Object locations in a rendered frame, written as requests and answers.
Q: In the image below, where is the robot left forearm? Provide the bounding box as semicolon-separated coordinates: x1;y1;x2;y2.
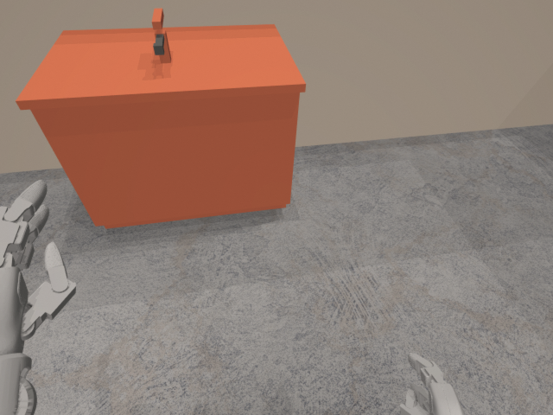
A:
0;353;37;415

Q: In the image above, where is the counter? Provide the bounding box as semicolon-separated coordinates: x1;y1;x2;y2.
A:
16;9;306;229

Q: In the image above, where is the robot right hand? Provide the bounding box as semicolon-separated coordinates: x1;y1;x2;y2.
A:
400;353;465;415

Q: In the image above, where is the robot left hand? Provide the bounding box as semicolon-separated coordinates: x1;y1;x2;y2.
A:
0;180;76;355

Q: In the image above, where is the tap lever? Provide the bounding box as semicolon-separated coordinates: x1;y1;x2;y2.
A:
153;34;164;55

